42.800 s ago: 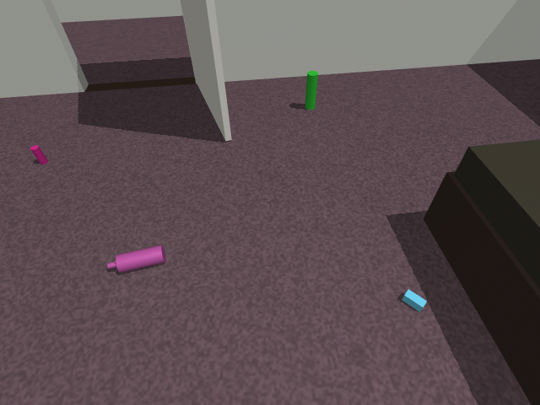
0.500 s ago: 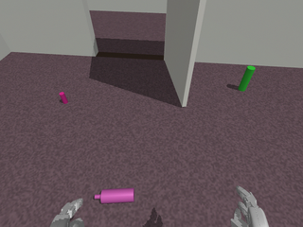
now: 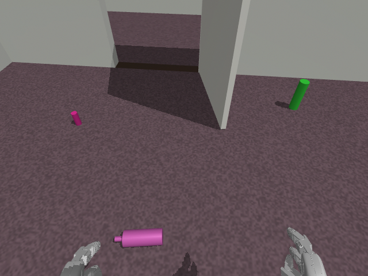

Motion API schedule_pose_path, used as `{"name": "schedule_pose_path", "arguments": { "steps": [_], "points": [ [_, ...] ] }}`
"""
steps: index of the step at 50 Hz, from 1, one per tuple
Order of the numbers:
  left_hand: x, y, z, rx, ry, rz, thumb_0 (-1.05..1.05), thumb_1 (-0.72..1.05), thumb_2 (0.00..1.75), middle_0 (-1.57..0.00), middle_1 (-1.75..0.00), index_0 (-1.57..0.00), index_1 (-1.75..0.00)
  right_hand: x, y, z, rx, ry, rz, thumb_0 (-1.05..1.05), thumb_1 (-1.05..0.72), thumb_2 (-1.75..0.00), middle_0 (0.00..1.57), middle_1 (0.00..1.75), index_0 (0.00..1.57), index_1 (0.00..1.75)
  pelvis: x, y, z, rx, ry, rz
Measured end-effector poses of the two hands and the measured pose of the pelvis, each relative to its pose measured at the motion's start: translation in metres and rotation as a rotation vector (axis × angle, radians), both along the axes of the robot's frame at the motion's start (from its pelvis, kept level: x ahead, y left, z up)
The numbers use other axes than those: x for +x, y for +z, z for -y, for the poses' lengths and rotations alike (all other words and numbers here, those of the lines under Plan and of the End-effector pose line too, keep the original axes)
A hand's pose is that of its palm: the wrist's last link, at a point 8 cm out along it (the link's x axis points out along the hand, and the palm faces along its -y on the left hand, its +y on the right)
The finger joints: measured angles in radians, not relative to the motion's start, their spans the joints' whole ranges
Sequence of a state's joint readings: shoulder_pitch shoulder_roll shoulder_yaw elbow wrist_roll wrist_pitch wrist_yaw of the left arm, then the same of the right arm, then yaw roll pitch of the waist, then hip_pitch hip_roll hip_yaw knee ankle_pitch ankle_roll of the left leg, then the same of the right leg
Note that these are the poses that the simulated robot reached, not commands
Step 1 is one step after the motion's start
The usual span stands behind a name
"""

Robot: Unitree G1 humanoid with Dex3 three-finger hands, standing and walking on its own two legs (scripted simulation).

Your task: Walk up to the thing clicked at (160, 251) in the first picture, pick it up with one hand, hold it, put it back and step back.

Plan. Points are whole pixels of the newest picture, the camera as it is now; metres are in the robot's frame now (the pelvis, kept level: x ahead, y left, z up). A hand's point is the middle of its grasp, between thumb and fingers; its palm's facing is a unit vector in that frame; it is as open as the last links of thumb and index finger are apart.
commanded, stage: home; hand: left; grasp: from above
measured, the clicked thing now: (138, 237) +0.47 +0.23 -0.67
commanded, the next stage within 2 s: stand in 0.34 s
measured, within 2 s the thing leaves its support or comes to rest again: neither
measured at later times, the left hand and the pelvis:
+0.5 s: hand out of the picture +0.17 +0.19 -0.06, palm faces +0.01 -0.96 -0.27, open 7.4 cm; pelvis +0.00 +0.00 +0.01, yaw +0 degrees
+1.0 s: hand out of the picture +0.03 +0.24 -0.11, palm faces +0.04 -0.95 -0.31, open 7.4 cm; pelvis -0.01 +0.01 +0.06, yaw +1 degrees
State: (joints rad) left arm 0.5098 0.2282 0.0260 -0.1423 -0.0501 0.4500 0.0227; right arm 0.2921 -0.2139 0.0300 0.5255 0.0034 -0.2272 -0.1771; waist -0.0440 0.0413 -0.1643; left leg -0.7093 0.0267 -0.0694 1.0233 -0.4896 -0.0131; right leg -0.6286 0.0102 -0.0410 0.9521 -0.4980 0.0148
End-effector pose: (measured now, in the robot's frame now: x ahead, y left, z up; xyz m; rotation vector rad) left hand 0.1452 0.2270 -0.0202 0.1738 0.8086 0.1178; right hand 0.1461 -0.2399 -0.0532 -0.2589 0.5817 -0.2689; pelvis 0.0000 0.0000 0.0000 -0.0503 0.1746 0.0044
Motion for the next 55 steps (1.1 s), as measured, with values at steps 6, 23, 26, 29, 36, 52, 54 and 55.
{"name": "schedule_pose_path", "arguments": {
  "steps": [6,23,26,29,36,52,54,55],
  "points": [
    [0.000,-0.001,-0.001,-0.001,0.003,-0.003,0.01,0.91,0.90,-0.20,-0.30,-0.20,-0.30,0.000,0.000,-0.001,0.003,0.000,0.000,0.01,-0.90,-0.90,0.20,0.30,0.21,0.30,0.000,0.000,0.000,0.000,0.000,-0.001],
    [0.005,-0.003,0.000,0.022,-0.015,0.010,0.01,0.91,0.90,-0.20,-0.30,-0.20,-0.30,0.002,-0.003,0.002,-0.014,0.020,-0.028,0.01,-0.90,-0.90,0.20,0.30,0.20,0.30,0.001,0.001,0.000,0.004,0.001,0.015],
    [0.007,-0.018,-0.012,0.088,-0.032,0.023,0.01,0.90,0.90,-0.21,-0.30,-0.20,-0.30,-0.003,-0.016,0.006,-0.044,0.130,-0.218,0.01,-0.90,-0.90,0.20,0.30,0.20,0.30,-0.003,0.009,0.001,0.027,0.004,0.080],
    [-0.002,-0.030,-0.027,0.119,-0.016,-0.031,0.01,0.90,0.90,-0.21,-0.30,-0.20,-0.30,-0.012,-0.021,0.014,-0.025,0.144,-0.338,0.01,-0.90,-0.90,0.20,0.30,0.21,0.30,-0.006,0.018,0.000,0.044,0.003,0.118],
    [-0.047,-0.045,-0.055,0.142,0.056,-0.202,0.01,0.91,0.90,-0.21,-0.30,-0.20,-0.30,-0.041,-0.015,0.028,0.004,0.064,-0.451,0.01,-0.90,-0.90,0.20,0.30,0.21,0.30,-0.007,0.034,-0.004,0.050,0.003,0.171],
    [-0.128,-0.049,-0.062,0.097,0.123,-0.456,0.01,0.91,0.90,-0.21,-0.30,-0.20,-0.30,-0.093,-0.012,0.015,0.065,-0.010,-0.623,0.01,-0.91,-0.90,0.20,0.30,0.20,0.30,-0.013,0.060,-0.013,0.048,0.010,0.245],
    [-0.134,-0.048,-0.062,0.101,0.125,-0.471,0.01,0.91,0.90,-0.21,-0.30,-0.20,-0.30,-0.095,-0.012,0.015,0.073,-0.014,-0.629,0.01,-0.91,-0.90,0.20,0.30,0.20,0.30,-0.014,0.062,-0.012,0.049,0.011,0.249],
    [-0.136,-0.047,-0.062,0.103,0.127,-0.476,0.01,0.91,0.90,-0.21,-0.30,-0.20,-0.30,-0.096,-0.012,0.016,0.075,-0.015,-0.632,0.01,-0.91,-0.90,0.20,0.30,0.20,0.30,-0.014,0.062,-0.012,0.049,0.012,0.251]
  ]
}}
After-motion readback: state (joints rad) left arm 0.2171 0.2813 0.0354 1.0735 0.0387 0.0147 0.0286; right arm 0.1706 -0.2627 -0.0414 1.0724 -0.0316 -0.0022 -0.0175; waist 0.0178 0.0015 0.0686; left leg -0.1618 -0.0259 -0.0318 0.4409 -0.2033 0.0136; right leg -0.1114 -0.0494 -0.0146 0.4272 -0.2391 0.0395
